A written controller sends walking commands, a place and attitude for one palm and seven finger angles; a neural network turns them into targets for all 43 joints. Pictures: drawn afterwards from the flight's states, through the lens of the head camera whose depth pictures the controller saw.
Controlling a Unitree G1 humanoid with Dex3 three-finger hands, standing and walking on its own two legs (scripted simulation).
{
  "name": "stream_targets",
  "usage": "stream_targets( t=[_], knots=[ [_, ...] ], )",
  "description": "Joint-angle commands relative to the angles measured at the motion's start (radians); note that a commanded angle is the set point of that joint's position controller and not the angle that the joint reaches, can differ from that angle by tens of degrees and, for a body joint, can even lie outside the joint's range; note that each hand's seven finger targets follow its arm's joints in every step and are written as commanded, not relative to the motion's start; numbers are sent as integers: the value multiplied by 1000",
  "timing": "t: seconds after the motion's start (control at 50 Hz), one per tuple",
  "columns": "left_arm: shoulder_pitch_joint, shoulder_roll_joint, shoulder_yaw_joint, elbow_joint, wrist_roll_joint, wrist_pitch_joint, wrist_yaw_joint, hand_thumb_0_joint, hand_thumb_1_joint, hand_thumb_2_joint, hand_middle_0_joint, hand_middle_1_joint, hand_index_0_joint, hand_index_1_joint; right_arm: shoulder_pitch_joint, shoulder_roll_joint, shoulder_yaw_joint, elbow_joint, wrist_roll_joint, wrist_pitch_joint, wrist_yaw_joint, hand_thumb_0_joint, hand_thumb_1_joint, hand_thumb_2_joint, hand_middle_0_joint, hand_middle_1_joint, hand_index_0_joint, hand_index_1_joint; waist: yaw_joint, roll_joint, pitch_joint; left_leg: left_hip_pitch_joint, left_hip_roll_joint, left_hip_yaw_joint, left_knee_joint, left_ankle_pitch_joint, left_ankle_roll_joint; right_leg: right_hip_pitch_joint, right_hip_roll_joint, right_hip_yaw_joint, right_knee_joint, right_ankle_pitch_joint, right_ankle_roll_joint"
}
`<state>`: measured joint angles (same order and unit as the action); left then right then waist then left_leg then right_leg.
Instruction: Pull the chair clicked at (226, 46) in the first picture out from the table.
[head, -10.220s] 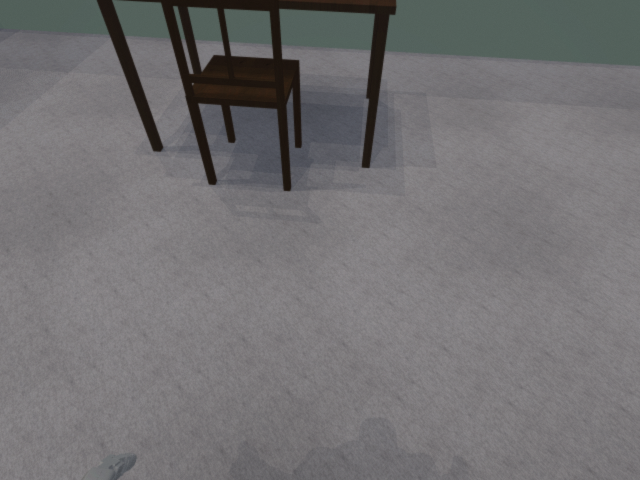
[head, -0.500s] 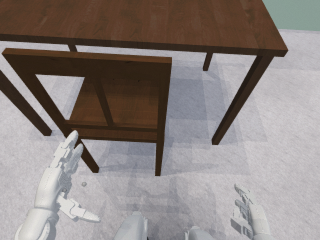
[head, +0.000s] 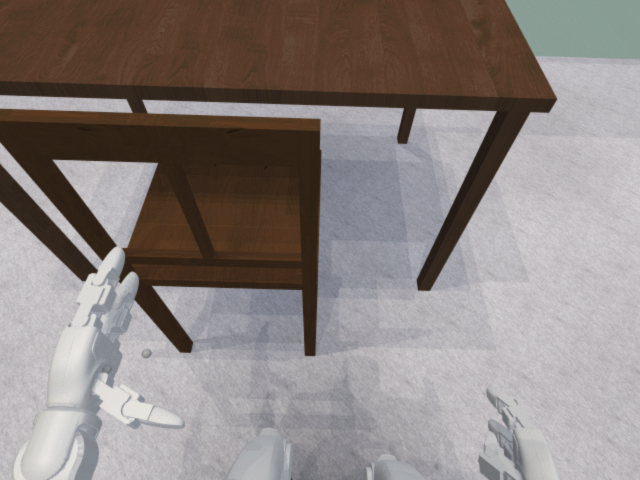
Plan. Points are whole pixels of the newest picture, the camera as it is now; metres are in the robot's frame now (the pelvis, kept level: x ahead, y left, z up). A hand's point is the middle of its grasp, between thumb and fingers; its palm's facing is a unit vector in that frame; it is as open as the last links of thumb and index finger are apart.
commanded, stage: raise the hand toward the chair's back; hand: left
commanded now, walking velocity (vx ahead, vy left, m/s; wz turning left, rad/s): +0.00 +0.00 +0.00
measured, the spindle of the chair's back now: (192, 213) +0.49 +0.23 -0.02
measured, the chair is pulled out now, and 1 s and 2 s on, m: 0.00 0.00 0.00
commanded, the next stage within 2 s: aim the fingers beside a spindle in 0.14 s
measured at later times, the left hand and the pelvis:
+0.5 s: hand (167, 346) +0.26 +0.19 +0.03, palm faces +0.00 -1.00 -0.04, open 16.9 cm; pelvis +0.00 -0.01 +0.00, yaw +0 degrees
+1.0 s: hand (179, 326) +0.29 +0.19 +0.02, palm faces +0.00 -1.00 -0.04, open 16.9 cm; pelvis -0.01 +0.00 -0.02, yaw -1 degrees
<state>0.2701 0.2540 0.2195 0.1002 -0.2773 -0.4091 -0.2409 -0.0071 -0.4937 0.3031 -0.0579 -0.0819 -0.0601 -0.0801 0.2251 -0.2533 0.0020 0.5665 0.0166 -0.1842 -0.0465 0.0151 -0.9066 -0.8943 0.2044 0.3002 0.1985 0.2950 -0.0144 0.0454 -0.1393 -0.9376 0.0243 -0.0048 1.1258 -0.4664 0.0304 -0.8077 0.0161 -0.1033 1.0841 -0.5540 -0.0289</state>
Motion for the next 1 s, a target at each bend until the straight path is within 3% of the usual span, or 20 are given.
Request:
stream_targets(
  t=[0.0, 0.06, 0.16, 0.22, 0.26, 0.3, 0.38, 0.42, 0.46, 0.48, 0.52, 0.56, 0.62, 0.68, 0.8, 0.84, 0.98],
  knots=[
    [-32, 146, 45, -226, -19, -36, -43, 0, -500, 300, -60, -80, -60, -80, -28, -134, -50, -160, 14, -54, -19, 0, -900, -900, 200, 300, 200, 300, 0, 34, -274, 286, -10, -37, -168, 225, 1, 92, 1, 62, -182, 252, 8],
    [-30, 181, 92, -260, -29, -33, -29, 0, -500, 300, -60, -80, -60, -80, -33, -125, -49, -156, 11, -51, -26, 0, -900, -900, 200, 300, 200, 300, 6, 7, -286, 289, -10, -38, -164, 270, 3, 124, 4, 61, -179, 302, 10],
    [-58, 144, 90, -199, -25, -68, 8, 0, -500, 300, -60, -80, -60, -80, -42, -115, -47, -127, 6, -51, -24, 0, -900, -900, 200, 300, 200, 300, -12, -22, -198, 234, -9, -36, -139, 238, 1, 68, 3, 63, -172, 278, 13],
    [-65, 114, 54, -147, -22, -65, -17, 0, -500, 300, -60, -80, -60, -80, -40, -120, -44, -131, 7, -50, -19, 0, -900, -900, 200, 300, 200, 300, -17, -19, -190, 207, -14, -30, -128, 208, 1, 63, -3, 77, -175, 258, 15],
    [-100, 122, 37, -128, -17, -55, -39, 0, -500, 300, -60, -80, -60, -80, -35, -128, -43, -129, 7, -49, -22, 0, -900, -900, 200, 300, 200, 300, -28, -11, -193, 202, -12, -31, -121, 200, 4, 52, -3, 83, -176, 248, 15],
    [-107, 139, 49, -152, -19, -53, -56, 0, -500, 300, -60, -80, -60, -80, -31, -131, -47, -136, 9, -51, -24, 0, -900, -900, 200, 300, 200, 300, -15, 3, -249, 229, -12, -30, -122, 230, 4, 76, -5, 83, -167, 281, 14],
    [-178, 177, 86, -193, -31, -63, -47, 0, -500, 300, -60, -80, -60, -80, -33, -129, -46, -130, 5, -54, -29, 0, -900, -900, 200, 300, 200, 300, -13, 13, -288, 237, -10, -30, -110, 257, 6, 89, -5, 89, -158, 310, 15],
    [-152, 177, 115, -163, -34, -74, -32, 0, -500, 300, -60, -80, -60, -80, -34, -122, -47, -124, 4, -51, -27, 0, -900, -900, 200, 300, 200, 300, -4, -9, -282, 225, -11, -29, -109, 261, 3, 93, -3, 84, -151, 312, 15],
    [-161, 191, 131, -135, -27, -81, -15, 0, -500, 300, -60, -80, -60, -80, -38, -123, -46, -117, 3, -47, -24, 0, -900, -900, 200, 300, 200, 300, 4, 16, -265, 217, -9, -32, -112, 258, 1, 67, 1, 77, -139, 297, 9],
    [-181, 157, 95, -135, -22, -83, -15, 0, -500, 300, -60, -80, -60, -80, -39, -122, -43, -117, 1, -48, -19, 0, -900, -900, 200, 300, 200, 300, -6, 33, -269, 227, -11, -32, -109, 262, 0, 52, -2, 73, -131, 302, 10],
    [-145, 137, 81, -116, -22, -79, -15, 0, -500, 300, -60, -80, -60, -80, -39, -122, -48, -121, 3, -46, -13, 0, -900, -900, 200, 300, 200, 300, 1, 35, -275, 233, -11, -29, -112, 260, -2, 53, -3, 72, -132, 302, 10],
    [-123, 134, 73, -78, -21, -62, -25, 0, -500, 300, -60, -80, -60, -80, -35, -130, -51, -125, 4, -37, -12, 0, -900, -900, 200, 300, 200, 300, -5, -26, -278, 209, -9, -32, -110, 259, 3, 65, 0, 73, -133, 310, 13],
    [-186, 124, 42, -85, -15, -60, -40, 0, -500, 300, -60, -80, -60, -80, -26, -137, -51, -125, 7, -32, -13, 0, -900, -900, 200, 300, 200, 300, -17, 0, -272, 215, -8, -36, -109, 245, 0, 31, -1, 68, -125, 291, 12],
    [-231, 128, 36, -108, -10, -73, -26, 0, -500, 300, -60, -80, -60, -80, -25, -138, -51, -125, 4, -32, -15, 0, -900, -900, 200, 300, 200, 300, -22, 11, -274, 230, -3, -43, -107, 236, 0, -5, 0, 62, -117, 263, 10],
    [-274, 152, 68, -109, 14, -119, 33, 0, -500, 300, -60, -80, -60, -80, -22, -134, -52, -113, -7, -26, -9, 0, -900, -900, 200, 300, 200, 300, -7, 24, -317, 244, 0, -55, -99, 250, -8, -37, 2, 54, -81, 244, 3],
    [-263, 125, 45, -77, 18, -111, 36, 0, -500, 300, -60, -80, -60, -80, -25, -133, -50, -117, -7, -17, -3, 0, -900, -900, 200, 300, 200, 300, -8, 15, -308, 230, -2, -55, -101, 233, -9, -43, 3, 51, -80, 231, 3],
    [-311, 116, 24, -41, 19, -74, 17, 0, -500, 300, -60, -80, -60, -80, -20, -142, -52, -127, -2, 10, -1, 0, -900, -900, 200, 300, 200, 300, -15, 0, -334, 214, 0, -56, -89, 216, -6, -51, 5, 56, -75, 226, 5]
  ],
)
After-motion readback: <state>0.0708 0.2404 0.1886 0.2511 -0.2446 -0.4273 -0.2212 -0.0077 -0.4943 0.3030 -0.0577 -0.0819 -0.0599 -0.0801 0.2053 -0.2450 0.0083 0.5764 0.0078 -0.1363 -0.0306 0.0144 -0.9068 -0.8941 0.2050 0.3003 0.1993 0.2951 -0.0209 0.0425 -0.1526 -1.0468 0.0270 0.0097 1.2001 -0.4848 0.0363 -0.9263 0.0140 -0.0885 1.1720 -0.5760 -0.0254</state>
